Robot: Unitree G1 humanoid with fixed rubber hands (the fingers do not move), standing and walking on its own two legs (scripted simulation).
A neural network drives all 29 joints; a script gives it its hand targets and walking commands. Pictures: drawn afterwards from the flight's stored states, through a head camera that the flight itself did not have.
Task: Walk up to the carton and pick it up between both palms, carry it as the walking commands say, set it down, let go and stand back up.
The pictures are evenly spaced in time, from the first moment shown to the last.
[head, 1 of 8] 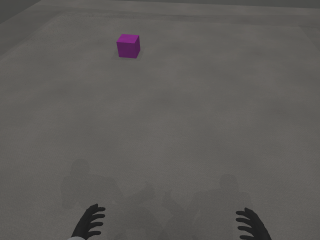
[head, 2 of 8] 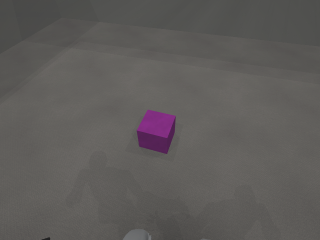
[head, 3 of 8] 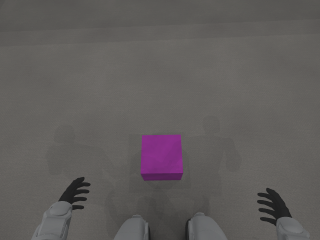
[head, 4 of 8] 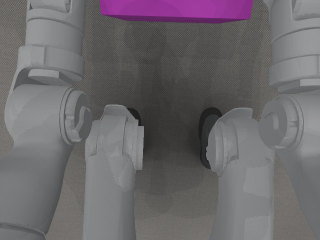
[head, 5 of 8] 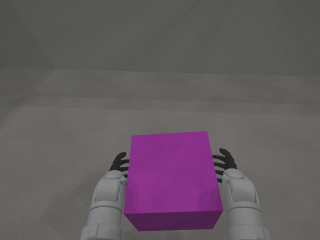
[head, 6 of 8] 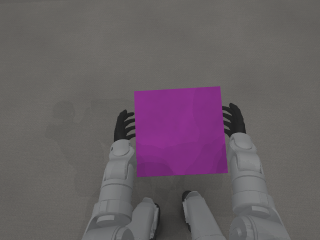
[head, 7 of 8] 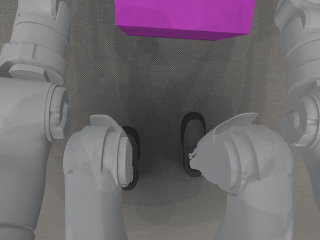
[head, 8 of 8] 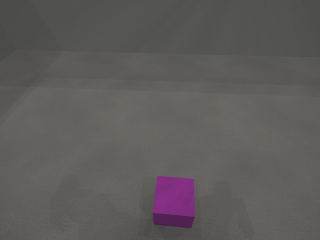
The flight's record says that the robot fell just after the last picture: no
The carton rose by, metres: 0.69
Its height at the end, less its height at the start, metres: +0.00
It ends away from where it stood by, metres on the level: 0.11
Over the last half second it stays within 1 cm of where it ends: yes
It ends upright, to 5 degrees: yes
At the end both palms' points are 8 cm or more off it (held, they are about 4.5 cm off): yes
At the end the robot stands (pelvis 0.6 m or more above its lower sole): yes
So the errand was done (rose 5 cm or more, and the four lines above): yes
